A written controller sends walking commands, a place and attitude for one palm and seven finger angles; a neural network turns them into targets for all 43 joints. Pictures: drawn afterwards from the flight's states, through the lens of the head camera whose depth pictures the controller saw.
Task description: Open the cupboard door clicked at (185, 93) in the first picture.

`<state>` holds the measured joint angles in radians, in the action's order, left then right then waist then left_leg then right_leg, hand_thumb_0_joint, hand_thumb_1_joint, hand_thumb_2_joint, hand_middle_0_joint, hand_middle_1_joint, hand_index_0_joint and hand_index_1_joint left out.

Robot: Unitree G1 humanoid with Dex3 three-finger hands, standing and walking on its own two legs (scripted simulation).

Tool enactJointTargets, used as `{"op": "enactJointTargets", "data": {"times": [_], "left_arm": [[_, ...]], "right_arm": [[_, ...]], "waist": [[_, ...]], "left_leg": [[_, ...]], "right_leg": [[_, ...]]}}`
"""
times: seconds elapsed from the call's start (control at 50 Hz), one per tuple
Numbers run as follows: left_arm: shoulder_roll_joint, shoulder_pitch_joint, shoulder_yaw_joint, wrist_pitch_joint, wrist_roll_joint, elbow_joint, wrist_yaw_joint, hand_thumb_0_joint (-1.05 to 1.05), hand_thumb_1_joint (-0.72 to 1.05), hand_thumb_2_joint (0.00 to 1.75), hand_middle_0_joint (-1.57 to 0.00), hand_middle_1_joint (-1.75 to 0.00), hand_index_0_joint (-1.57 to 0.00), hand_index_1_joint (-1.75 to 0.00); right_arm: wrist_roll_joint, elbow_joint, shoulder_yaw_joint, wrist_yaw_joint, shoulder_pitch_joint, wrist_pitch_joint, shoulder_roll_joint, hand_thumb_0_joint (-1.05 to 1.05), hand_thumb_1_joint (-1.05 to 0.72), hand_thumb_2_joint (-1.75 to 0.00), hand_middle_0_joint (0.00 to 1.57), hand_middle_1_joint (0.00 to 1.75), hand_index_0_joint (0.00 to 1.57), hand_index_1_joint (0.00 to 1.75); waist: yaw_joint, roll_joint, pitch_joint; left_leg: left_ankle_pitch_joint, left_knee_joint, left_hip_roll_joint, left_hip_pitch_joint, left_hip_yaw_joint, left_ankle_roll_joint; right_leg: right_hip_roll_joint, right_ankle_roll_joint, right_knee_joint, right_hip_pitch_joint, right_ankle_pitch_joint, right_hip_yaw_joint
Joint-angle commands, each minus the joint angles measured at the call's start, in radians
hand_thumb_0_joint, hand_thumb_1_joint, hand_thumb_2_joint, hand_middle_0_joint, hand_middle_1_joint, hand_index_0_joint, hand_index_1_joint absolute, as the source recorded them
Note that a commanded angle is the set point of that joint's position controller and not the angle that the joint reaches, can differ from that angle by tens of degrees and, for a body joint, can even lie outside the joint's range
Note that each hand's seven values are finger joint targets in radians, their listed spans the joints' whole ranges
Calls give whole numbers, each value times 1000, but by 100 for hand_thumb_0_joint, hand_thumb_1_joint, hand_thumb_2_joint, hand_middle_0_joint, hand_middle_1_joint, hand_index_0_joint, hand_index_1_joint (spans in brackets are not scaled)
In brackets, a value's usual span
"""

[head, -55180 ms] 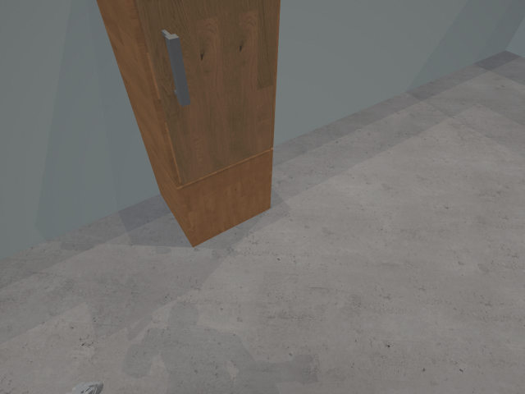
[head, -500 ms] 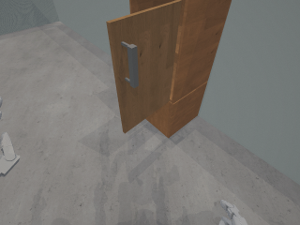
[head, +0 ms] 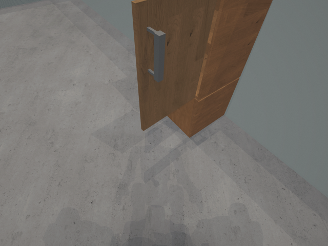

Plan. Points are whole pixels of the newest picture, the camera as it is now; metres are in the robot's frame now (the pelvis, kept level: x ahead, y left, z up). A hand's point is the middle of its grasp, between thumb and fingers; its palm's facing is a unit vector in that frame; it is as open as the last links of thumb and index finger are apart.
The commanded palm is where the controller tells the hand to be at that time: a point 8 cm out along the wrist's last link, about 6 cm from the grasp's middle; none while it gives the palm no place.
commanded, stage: let the arm hang, fingers relaxed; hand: left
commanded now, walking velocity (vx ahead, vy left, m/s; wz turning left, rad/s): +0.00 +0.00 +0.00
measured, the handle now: (154, 55) +0.68 +0.08 +0.09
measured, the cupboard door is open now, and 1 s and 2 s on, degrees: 94 94 94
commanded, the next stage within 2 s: look to check the result in 0.74 s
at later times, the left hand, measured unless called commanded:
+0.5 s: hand out of the picture +0.02 +0.22 -0.15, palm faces +0.00 -0.96 -0.28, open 7.4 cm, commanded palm none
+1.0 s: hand out of the picture +0.07 +0.25 -0.14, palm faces -0.03 -0.94 -0.34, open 7.4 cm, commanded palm none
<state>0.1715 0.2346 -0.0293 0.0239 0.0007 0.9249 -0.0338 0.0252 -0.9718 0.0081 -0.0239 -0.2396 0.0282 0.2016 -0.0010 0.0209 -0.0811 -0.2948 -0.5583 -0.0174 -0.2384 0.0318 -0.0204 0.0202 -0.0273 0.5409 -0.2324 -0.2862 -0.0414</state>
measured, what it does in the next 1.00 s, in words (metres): stands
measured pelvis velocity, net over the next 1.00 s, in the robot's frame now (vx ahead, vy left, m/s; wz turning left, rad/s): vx -0.01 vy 0.01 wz -0.02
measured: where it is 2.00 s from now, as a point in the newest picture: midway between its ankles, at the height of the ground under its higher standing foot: outside the picture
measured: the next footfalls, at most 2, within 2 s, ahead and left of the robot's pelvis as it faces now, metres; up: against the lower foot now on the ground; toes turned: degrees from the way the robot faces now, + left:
none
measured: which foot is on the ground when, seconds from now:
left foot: down 0.00-1.00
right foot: down 0.00-1.00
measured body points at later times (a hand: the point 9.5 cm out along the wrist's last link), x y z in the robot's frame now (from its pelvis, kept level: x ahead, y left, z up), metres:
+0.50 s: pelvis -0.02 +0.01 +0.01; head -0.01 +0.00 +0.46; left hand +0.02 +0.27 -0.13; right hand -0.01 -0.23 -0.15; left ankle +0.00 +0.13 -0.73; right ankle +0.00 -0.10 -0.73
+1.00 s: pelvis -0.01 +0.01 +0.01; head +0.01 -0.01 +0.46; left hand +0.07 +0.30 -0.12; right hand +0.04 -0.27 -0.14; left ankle +0.00 +0.13 -0.73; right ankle +0.00 -0.10 -0.73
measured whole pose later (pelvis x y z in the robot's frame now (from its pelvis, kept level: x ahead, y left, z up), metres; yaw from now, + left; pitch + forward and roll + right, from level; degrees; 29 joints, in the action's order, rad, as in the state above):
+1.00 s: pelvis -0.01 +0.01 +0.01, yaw -1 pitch -2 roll +0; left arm 0.30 0.11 -0.02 -0.01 0.01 1.13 -0.01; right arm 0.02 -1.12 0.01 -0.01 -0.15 0.00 0.31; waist -0.01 -0.03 -0.07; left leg -0.18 -0.35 0.00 -0.14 0.00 -0.01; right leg 0.01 -0.02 0.36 -0.16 -0.18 -0.01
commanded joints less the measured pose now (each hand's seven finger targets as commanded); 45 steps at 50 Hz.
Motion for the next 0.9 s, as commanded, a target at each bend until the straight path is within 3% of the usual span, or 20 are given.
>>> {"op": "enactJointTargets", "data": {"times": [0.0,0.04,0.16,0.28,0.48,0.54,0.58,0.74,0.88], "left_arm": [[143,16,-21,-30,9,28,8,0,90,90,-20,-30,-20,-30],[144,8,-15,-34,7,66,10,0,90,90,-20,-30,-20,-30],[163,9,-10,-39,6,145,10,0,90,90,-20,-30,-20,-30],[182,3,-12,-38,8,171,8,0,90,90,-20,-30,-20,-30],[215,-35,-24,-40,13,165,10,0,90,90,-20,-30,-20,-30],[229,-49,-27,-44,12,161,12,0,90,90,-20,-30,-20,-30],[239,-64,-29,-45,12,159,13,0,90,90,-20,-30,-20,-30],[276,-108,-31,-53,11,153,16,0,90,90,-20,-30,-20,-30],[308,-138,-27,-56,9,155,18,0,90,90,-20,-30,-20,-30]], "right_arm": [[-1,5,23,-7,2,-22,100,0,-90,-90,20,30,20,30],[-4,-26,24,-7,-31,-26,103,0,-90,-90,20,30,20,30],[-7,-82,27,-8,-48,-30,117,0,-90,-90,20,30,20,30],[-7,-108,29,-6,-47,-31,126,0,-90,-90,20,30,20,30],[-1,-118,35,0,-13,-34,155,0,-90,-90,20,30,20,30],[-1,-113,38,0,0,-37,170,0,-90,-90,20,30,20,30],[-1,-113,39,1,13,-39,182,0,-90,-90,20,30,20,30],[-4,-103,41,2,54,-47,230,0,-90,-90,20,30,20,30],[-5,-103,39,5,92,-44,264,0,-90,-90,20,30,20,30]], "waist": [[0,-141,73],[-6,-96,96],[-7,-35,53],[-7,-7,19],[-5,-26,-14],[-5,-21,4],[-5,-51,13],[-6,-42,65],[-8,-29,70]], "left_leg": [[172,166,-85,10,54,51],[156,189,-87,26,55,53],[124,227,-87,41,48,54],[74,251,-83,35,46,56],[0,276,-79,8,57,56],[37,266,-77,26,50,54],[36,273,-80,26,54,53],[138,269,-91,64,58,51],[164,272,-92,92,52,45]], "right_leg": [[-99,-25,-169,73,176,104],[-102,-23,-183,87,162,101],[-106,-24,-215,63,111,103],[-109,-23,-227,37,52,111],[-110,-24,-239,9,-17,131],[-115,-25,-242,17,3,137],[-115,-25,-239,24,10,138],[-123,-27,-236,70,105,136],[-129,-24,-254,78,131,138]]}}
